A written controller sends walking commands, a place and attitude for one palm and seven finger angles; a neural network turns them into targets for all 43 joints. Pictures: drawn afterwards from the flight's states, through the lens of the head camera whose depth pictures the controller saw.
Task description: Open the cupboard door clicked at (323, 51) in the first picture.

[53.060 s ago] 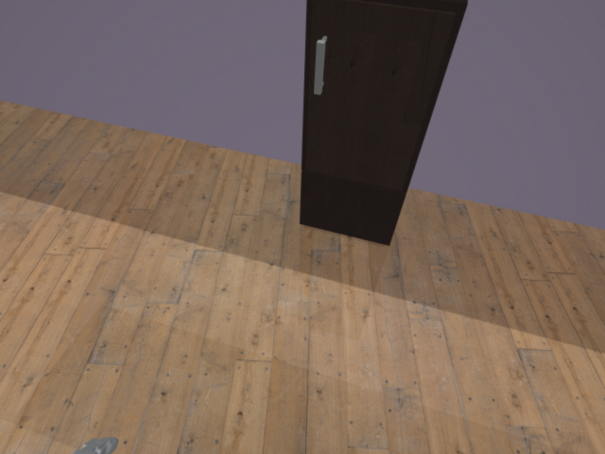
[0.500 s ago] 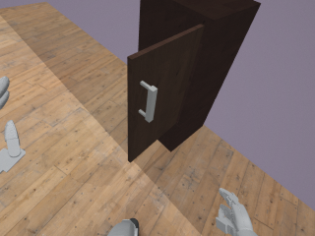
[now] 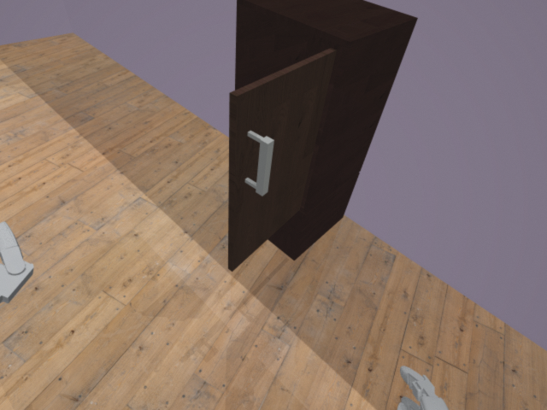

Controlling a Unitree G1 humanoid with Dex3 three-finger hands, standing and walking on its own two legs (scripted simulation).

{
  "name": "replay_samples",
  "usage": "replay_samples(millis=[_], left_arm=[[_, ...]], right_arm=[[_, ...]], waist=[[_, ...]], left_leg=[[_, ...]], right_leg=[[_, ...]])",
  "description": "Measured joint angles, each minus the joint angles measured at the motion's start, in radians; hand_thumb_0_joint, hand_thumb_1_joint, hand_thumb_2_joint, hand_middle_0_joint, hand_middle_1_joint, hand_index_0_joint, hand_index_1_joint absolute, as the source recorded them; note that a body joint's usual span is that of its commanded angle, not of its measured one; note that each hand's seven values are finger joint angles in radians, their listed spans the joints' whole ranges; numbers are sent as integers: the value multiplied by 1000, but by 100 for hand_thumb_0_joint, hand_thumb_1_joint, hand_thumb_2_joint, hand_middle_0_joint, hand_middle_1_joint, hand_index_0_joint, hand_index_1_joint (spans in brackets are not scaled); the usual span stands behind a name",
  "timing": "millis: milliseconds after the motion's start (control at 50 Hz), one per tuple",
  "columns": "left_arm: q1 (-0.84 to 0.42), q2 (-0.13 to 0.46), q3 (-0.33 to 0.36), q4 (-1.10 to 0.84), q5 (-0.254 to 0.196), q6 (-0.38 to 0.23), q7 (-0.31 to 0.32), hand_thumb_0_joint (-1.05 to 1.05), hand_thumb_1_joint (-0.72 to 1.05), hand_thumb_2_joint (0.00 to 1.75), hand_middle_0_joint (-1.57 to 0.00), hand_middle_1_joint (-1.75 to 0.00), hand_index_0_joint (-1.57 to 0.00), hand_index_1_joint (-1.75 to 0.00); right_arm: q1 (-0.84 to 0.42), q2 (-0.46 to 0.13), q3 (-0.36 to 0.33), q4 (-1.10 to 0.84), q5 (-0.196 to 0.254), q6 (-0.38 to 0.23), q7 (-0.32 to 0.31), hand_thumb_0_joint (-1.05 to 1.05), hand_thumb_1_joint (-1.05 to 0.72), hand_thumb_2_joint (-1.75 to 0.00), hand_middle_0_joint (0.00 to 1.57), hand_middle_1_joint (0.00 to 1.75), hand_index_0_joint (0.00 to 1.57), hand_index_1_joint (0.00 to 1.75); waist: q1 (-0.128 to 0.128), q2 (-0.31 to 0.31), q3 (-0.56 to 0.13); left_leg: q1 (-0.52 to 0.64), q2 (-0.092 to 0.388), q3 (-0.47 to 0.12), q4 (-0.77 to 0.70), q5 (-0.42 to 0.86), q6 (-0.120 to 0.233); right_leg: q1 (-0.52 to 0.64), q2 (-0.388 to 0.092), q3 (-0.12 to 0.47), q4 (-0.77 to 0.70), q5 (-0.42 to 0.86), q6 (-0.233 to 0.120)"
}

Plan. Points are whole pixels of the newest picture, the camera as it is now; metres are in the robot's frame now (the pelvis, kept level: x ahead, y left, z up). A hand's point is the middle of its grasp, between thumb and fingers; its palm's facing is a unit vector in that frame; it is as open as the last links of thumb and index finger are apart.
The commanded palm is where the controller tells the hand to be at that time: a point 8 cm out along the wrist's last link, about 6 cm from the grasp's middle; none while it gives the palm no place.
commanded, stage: stop stepping back and stand still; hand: left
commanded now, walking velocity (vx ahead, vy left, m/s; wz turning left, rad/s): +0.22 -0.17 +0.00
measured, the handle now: (257, 163) +0.62 +0.04 +0.00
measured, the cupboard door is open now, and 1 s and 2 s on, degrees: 94 94 94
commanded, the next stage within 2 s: let the arm hang, fingers relaxed in 0.64 s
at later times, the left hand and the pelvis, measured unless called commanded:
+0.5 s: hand (60, 276) +0.21 +0.23 +0.17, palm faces +0.43 -0.79 -0.43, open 7.4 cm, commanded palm +0.15 +0.28 +0.19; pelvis +0.01 -0.02 +0.00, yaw +0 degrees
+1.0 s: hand out of the picture +0.09 +0.18 -0.15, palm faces -0.02 -0.98 -0.21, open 7.4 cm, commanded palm none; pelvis +0.00 +0.00 +0.00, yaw +1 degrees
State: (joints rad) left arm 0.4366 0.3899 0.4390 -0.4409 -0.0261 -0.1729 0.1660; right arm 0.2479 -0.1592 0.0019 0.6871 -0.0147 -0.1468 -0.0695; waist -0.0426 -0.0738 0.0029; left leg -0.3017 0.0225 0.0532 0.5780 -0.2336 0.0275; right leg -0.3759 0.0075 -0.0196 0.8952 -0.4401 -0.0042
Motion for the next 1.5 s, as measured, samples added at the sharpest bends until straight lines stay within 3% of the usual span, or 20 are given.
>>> replay_samples(millis=[40, 80, 180, 200, 240, 280, 320, 380, 460, 520, 600, 740, 780, 820, 880, 940, 1000, 1080, 1180, 1500], left_arm=[[65, 17, -2, -60, 4, -6, -8, 1, 89, 89, -20, -30, -21, -30], [130, 37, -6, -115, 8, -22, -16, 1, 89, 89, -20, -30, -21, -30], [180, 77, 1, -106, 5, -29, -14, 1, 89, 89, -21, -30, -22, -30], [175, 88, 11, -91, 3, -20, -11, 1, 89, 89, -21, -30, -22, -30], [140, 74, 10, -51, -2, -5, -10, 1, 89, 89, -21, -30, -22, -30], [103, 37, -9, -7, -5, 2, -9, 1, 89, 89, -21, -30, -22, -30], [90, -4, -26, 23, -5, 2, -6, 1, 89, 89, -21, -30, -22, -30], [86, -41, -48, 25, -2, -8, -3, 1, 89, 89, -21, -30, -22, -30], [96, -35, -58, -33, -5, -33, -6, 1, 89, 89, -21, -30, -22, -30], [90, 4, -33, -43, -8, -52, -11, 1, 89, 89, -21, -30, -22, -30], [106, 33, -2, -28, -9, -55, -17, 1, 89, 89, -21, -30, -22, -30], [146, 29, -27, -25, -24, -34, -27, 1, 89, 89, -21, -30, -22, -30], [72, 32, -105, 119, 6, -39, -63, 1, 89, 89, -20, -30, -21, -30], [-45, 7, -209, 362, 34, 38, -113, 0, 89, 89, -20, -30, -21, -30], [-163, -63, -321, 751, 54, 149, -151, 0, 90, 89, -20, -30, -20, -30], [-195, -134, -392, 1049, 56, 207, -161, 0, 91, 89, -19, -30, -20, -30], [-183, -202, -442, 1255, 50, 227, -163, 1, 91, 89, -19, -30, -20, -30], [-156, -210, -420, 1415, 40, 212, -141, -1, 100, 89, -20, -30, -21, -30], [-100, -205, -426, 1539, 36, 196, -149, 0, 98, 89, -20, -30, -21, -30], [-72, -264, -431, 1615, 35, 174, -134, 0, 91, 89, -19, -30, -20, -30]], right_arm=[[-1, 32, 18, -26, -1, -11, 20, 1, -90, -90, 20, 30, 20, 30], [7, 51, 33, -48, -4, -13, 32, 1, -90, -90, 21, 30, 20, 30], [22, 52, 45, -68, -8, 26, 23, 1, -89, -90, 21, 30, 20, 30], [22, 48, 44, -72, -8, 35, 20, 1, -89, -90, 21, 30, 20, 30], [-1, 20, 36, -59, -5, 54, 18, 1, -89, -90, 21, 30, 21, 30], [-18, -10, 22, -20, 3, 62, 20, 1, -89, -90, 21, 30, 21, 30], [-18, -34, 11, 0, 9, 65, 19, 1, -90, -90, 21, 30, 20, 30], [-11, -60, -2, -2, 11, 55, 5, 1, -90, -90, 21, 30, 20, 30], [-9, -92, -22, -32, 11, 32, -7, 1, -90, -90, 21, 30, 20, 30], [-32, -82, -35, -42, 18, 37, -10, 1, -90, -90, 20, 30, 20, 30], [-50, -68, -25, -75, 22, 34, -2, 1, -90, -90, 20, 30, 20, 30], [-50, -40, 2, -88, 20, 43, 8, 1, -90, -90, 20, 30, 20, 30], [-55, -60, -3, -30, 20, 13, 46, 1, -90, -90, 20, 30, 20, 30], [-79, -98, 1, 38, 10, 48, 73, 1, -90, -90, 20, 30, 20, 30], [-115, -121, 11, 122, -5, 107, 85, 1, -90, -90, 21, 30, 20, 30], [-114, -99, 15, 174, -14, 142, 83, 1, -90, -90, 21, 30, 20, 30], [-85, -67, 23, 228, -18, 162, 79, 1, -90, -90, 20, 30, 20, 30], [-28, -27, 27, 319, -16, 176, 66, 1, -90, -90, 20, 30, 20, 30], [23, -6, 18, 407, -11, 186, 53, 1, -90, -90, 20, 30, 20, 30], [56, 54, 11, 466, -8, 168, 45, 0, -90, -90, 20, 30, 20, 30]], waist=[[-10, 1, 2], [-2, 13, -2], [22, 71, -25], [24, 66, -32], [46, 90, -20], [62, 105, -8], [65, 100, -6], [60, 81, 8], [52, 81, 35], [49, 56, 54], [36, 67, 46], [32, 86, 34], [45, 106, 10], [56, 137, -12], [48, 156, -15], [25, 124, 5], [15, 76, 35], [34, 42, 64], [50, 56, 76], [39, 93, 41]], left_leg=[[18, 9, 3, -57, 33, -2], [31, 24, 8, -105, 59, -9], [11, 41, -1, -114, 35, -22], [-16, 31, 3, -76, 0, -23], [-84, 34, -9, 69, -92, -24], [-134, 23, -32, 238, -134, -30], [-147, 16, -24, 304, -117, -35], [-104, 16, 3, 208, -81, -28], [11, 23, 0, -32, 56, -15], [33, 16, 8, -51, 28, -34], [23, 26, 16, -69, 35, -35], [10, 30, 20, -85, 44, -29], [-27, 21, 12, -62, 41, -24], [-62, 7, 4, -28, 32, -13], [-80, -7, 1, 1, 22, -3], [-64, -17, 3, -6, 26, -5], [-36, -18, 0, -29, 36, -7], [-13, -9, -19, -68, 57, -12], [9, -7, -23, -108, 77, -10], [48, -27, 6, -150, 90, 6]], right_leg=[[-23, 7, -22, 9, 45, 0], [-11, 10, -54, -57, 60, -2], [144, 29, -119, -326, 8, -23], [184, 27, -103, -395, 4, -38], [175, 32, -99, -421, 165, -71], [173, 33, -98, -392, 168, -80], [190, 25, -92, -394, 144, -77], [214, 10, -91, -399, 131, -71], [224, 23, -97, -366, 102, -62], [225, 14, -87, -347, 87, -58], [225, 25, -78, -396, 117, -52], [223, 32, -73, -441, 145, -47], [187, 21, -82, -408, 134, -42], [151, 6, -92, -360, 112, -37], [128, -11, -97, -312, 89, -33], [135, -21, -96, -299, 81, -34], [164, -21, -99, -320, 89, -32], [206, -4, -116, -392, 124, -38], [240, 3, -121, -458, 159, -36], [252, -20, -94, -457, 158, -19]])
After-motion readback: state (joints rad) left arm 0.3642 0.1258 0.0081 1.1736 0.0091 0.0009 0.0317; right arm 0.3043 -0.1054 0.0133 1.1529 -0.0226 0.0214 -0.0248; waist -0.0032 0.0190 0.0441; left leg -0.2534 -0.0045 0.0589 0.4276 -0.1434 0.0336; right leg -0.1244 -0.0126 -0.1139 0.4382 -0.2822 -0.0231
